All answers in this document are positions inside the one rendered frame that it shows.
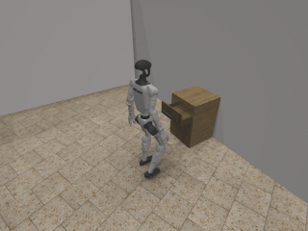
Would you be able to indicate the right robot forearm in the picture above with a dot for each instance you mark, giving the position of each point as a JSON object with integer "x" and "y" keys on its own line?
{"x": 157, "y": 122}

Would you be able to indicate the left robot upper arm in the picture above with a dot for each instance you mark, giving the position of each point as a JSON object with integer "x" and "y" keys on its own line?
{"x": 130, "y": 92}

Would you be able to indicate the cabinet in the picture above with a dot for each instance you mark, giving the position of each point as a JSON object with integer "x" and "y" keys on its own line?
{"x": 205, "y": 110}

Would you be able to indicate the drawer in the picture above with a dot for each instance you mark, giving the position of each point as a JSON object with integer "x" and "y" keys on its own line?
{"x": 183, "y": 114}

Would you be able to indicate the left robot thigh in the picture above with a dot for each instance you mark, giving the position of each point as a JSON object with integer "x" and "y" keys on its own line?
{"x": 147, "y": 136}

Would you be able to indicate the left robot forearm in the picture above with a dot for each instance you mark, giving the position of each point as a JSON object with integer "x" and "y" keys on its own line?
{"x": 130, "y": 108}

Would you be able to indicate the robot right hand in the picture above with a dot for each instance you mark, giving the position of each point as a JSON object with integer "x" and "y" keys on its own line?
{"x": 164, "y": 136}

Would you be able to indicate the robot left hand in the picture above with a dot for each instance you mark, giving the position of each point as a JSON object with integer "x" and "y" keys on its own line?
{"x": 131, "y": 117}

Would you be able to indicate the handle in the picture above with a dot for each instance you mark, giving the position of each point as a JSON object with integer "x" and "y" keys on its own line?
{"x": 166, "y": 114}

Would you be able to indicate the left robot foot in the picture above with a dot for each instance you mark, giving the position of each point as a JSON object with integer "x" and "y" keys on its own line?
{"x": 148, "y": 159}

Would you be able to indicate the right robot upper arm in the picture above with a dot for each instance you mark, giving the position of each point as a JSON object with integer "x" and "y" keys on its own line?
{"x": 152, "y": 93}

